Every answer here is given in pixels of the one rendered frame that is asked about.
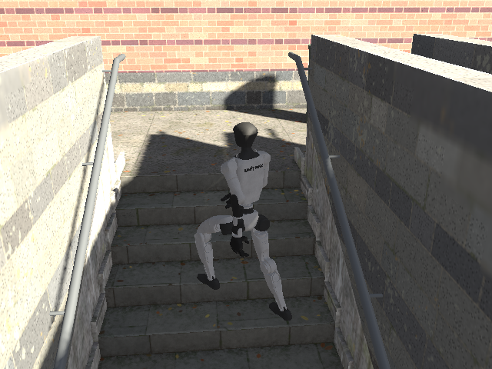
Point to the stairs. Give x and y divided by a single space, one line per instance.
160 316

